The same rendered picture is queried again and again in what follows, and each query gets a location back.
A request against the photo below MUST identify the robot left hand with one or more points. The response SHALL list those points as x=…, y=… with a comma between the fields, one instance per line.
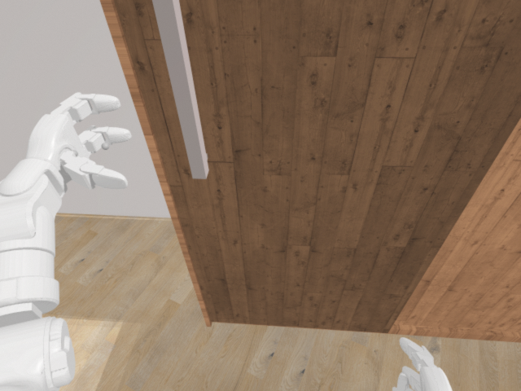
x=54, y=137

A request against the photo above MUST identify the wardrobe door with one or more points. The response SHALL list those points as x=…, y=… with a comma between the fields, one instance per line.
x=474, y=281
x=344, y=138

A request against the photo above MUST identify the robot left forearm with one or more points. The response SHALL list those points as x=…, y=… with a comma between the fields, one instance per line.
x=30, y=197

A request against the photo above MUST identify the handle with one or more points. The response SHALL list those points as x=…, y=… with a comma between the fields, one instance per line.
x=169, y=19

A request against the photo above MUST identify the robot right hand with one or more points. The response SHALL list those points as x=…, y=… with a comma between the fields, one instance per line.
x=430, y=377

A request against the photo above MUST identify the robot left upper arm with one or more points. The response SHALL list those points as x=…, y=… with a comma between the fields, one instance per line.
x=36, y=355

